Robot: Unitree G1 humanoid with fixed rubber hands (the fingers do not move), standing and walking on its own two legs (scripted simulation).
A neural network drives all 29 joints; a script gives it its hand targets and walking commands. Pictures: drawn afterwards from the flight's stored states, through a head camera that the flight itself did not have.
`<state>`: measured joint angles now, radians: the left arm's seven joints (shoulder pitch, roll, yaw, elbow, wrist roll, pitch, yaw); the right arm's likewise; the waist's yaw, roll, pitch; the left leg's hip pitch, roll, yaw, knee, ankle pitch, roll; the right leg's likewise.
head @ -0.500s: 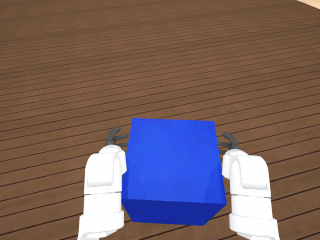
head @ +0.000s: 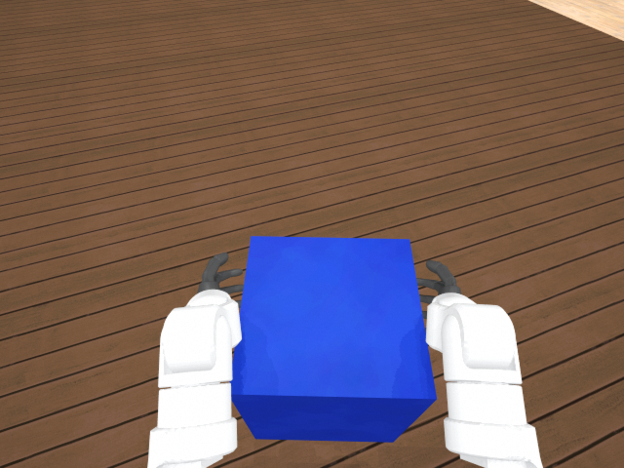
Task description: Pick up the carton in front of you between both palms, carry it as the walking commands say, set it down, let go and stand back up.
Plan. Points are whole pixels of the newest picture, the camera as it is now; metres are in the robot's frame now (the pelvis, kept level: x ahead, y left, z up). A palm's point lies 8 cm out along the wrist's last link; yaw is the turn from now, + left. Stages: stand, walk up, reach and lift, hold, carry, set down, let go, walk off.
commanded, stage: carry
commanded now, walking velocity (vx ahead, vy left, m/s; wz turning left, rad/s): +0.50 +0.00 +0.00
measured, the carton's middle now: (326, 346) +0.29 +0.00 -0.03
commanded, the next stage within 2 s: none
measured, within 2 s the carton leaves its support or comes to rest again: neither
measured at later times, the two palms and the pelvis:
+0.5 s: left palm (250, 150) +0.60 +0.12 +0.09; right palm (409, 152) +0.61 -0.17 +0.07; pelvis +0.31 -0.04 +0.00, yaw +3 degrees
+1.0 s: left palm (241, 69) +0.93 +0.17 +0.08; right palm (362, 70) +0.92 -0.12 +0.08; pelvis +0.64 +0.02 +0.01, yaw +0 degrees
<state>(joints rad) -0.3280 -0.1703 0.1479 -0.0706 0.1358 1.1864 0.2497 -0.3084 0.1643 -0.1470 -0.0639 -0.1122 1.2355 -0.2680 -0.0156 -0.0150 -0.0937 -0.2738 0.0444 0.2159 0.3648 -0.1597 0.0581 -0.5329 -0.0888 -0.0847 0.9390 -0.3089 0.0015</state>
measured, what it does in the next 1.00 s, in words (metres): walks ahead: right foot, then left foot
